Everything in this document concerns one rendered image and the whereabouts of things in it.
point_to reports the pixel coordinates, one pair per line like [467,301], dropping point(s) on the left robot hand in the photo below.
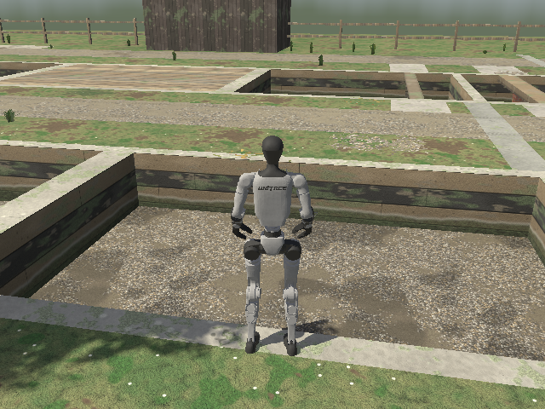
[240,235]

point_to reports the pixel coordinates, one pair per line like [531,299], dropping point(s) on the robot left upper arm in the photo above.
[245,181]

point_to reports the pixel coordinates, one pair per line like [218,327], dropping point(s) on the robot right upper arm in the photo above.
[299,181]

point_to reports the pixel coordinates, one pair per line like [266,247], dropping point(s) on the right robot hand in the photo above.
[300,227]

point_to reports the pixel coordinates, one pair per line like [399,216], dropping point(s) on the left robot forearm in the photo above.
[235,221]

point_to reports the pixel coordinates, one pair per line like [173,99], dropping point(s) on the right robot forearm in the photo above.
[307,223]

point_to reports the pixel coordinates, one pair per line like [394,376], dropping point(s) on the robot torso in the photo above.
[272,199]

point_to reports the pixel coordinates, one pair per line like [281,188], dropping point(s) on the left robot foot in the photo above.
[250,346]

